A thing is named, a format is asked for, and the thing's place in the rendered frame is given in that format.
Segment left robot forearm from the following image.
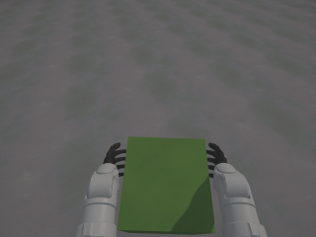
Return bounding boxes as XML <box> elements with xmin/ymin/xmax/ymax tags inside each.
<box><xmin>74</xmin><ymin>163</ymin><xmax>119</xmax><ymax>237</ymax></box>

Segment right robot forearm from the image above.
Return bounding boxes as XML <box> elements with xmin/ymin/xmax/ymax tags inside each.
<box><xmin>213</xmin><ymin>163</ymin><xmax>268</xmax><ymax>237</ymax></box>

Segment robot left hand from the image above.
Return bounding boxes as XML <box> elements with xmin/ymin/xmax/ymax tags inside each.
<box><xmin>103</xmin><ymin>142</ymin><xmax>126</xmax><ymax>177</ymax></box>

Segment robot right hand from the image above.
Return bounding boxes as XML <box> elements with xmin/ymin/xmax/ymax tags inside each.
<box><xmin>206</xmin><ymin>142</ymin><xmax>227</xmax><ymax>178</ymax></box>

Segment carton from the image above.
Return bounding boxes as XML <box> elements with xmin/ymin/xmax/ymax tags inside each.
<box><xmin>117</xmin><ymin>136</ymin><xmax>216</xmax><ymax>235</ymax></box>

